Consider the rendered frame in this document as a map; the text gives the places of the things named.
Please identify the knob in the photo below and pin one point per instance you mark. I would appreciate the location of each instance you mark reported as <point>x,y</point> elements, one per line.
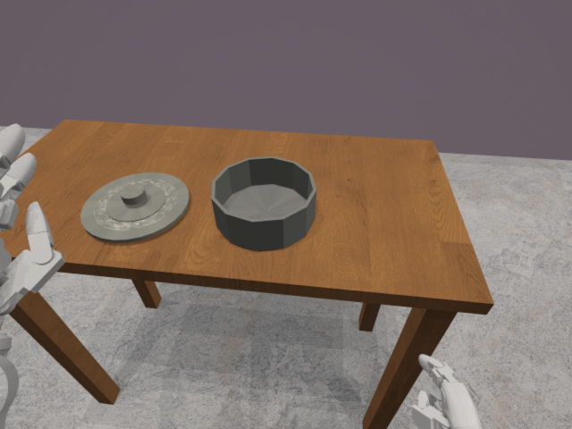
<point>133,194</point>

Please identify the left robot hand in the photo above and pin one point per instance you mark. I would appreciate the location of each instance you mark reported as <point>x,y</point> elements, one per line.
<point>30,270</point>

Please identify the pot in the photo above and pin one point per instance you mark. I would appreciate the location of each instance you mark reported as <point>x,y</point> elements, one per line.
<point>264,203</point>

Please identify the table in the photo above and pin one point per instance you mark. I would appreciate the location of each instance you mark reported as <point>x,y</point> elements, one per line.
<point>387,231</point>

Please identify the left robot forearm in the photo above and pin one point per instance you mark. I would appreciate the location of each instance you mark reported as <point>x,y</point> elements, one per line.
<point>9,379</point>

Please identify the lid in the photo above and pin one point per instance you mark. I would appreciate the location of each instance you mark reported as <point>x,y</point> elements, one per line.
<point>105,217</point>

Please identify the right robot hand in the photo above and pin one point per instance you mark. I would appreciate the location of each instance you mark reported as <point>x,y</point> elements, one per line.
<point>450,409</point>

